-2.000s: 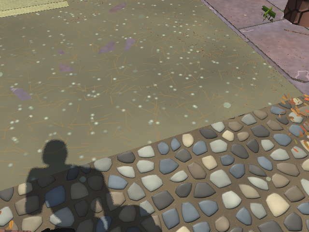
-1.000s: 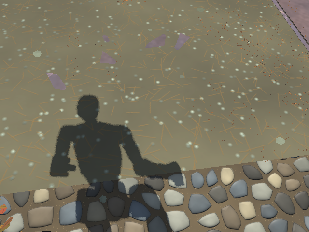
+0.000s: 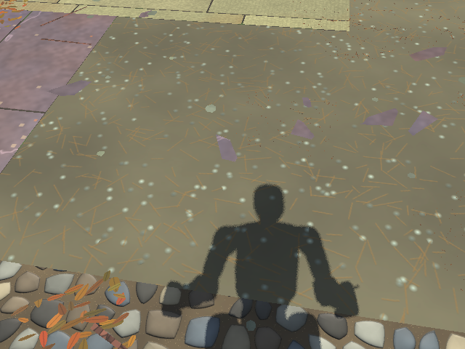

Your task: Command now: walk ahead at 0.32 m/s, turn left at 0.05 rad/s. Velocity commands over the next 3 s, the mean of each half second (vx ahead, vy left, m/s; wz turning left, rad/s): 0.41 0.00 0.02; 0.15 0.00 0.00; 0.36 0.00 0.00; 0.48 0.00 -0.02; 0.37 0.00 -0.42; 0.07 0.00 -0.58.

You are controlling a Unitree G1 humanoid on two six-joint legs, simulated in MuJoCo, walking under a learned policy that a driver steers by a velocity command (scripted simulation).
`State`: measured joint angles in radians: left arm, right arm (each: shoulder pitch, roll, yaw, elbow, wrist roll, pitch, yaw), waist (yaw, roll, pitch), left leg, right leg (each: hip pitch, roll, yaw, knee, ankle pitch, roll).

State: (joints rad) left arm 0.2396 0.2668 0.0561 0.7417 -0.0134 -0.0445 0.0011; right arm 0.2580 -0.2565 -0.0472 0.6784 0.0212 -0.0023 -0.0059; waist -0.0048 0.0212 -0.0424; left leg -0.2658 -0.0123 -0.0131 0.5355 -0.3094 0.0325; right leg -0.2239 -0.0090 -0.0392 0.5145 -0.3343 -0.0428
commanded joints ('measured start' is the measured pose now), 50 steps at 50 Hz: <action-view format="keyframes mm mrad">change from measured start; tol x32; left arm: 1 244 217 57 12 5 -27 1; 50 -64 121 19 -74 15 33 13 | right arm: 1 -184 -4 0 -147 -2 -50 11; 50 -28 -97 -1 134 -31 -4 -7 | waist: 1 106 -264 36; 18 69 -141 151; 23 -53 297 -376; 50 -7 -130 4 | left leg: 1 -510 -29 42 278 -194 -8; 5 -712 94 -49 581 -34 -13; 18 -326 44 45 8 259 3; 21 120 -18 91 -18 233 80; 23 686 427 -648 -124 185 299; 32 -12 236 -83 -285 826 234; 50 -54 6 64 -28 -160 3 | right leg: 1 345 -319 511 -282 -314 -185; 17 223 -245 137 -371 324 -134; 21 204 -190 47 45 852 -62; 23 -353 76 89 719 -225 50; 44 145 -186 201 -69 644 -12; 50 -11 -96 181 -84 -84 -47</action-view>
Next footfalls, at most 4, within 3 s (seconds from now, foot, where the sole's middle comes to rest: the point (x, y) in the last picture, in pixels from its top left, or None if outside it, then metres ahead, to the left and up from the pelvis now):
0.42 left None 0.35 0.15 -0.77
0.86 right None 0.44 -0.09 -0.77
1.50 right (285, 298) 0.70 -0.11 -0.77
2.08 left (207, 227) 0.97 0.14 -0.77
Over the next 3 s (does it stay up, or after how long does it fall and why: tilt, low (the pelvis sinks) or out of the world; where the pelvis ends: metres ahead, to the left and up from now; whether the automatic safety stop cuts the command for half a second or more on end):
stays up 1.07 0.00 0.00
